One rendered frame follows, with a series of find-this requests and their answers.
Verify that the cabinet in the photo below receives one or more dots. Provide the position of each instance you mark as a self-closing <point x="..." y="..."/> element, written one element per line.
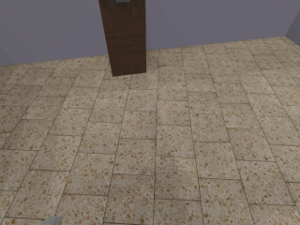
<point x="125" y="34"/>

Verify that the drawer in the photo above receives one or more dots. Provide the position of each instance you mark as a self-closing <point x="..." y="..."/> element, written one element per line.
<point x="106" y="4"/>

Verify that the left robot hand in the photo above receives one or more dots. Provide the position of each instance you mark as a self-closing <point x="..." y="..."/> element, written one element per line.
<point x="52" y="220"/>

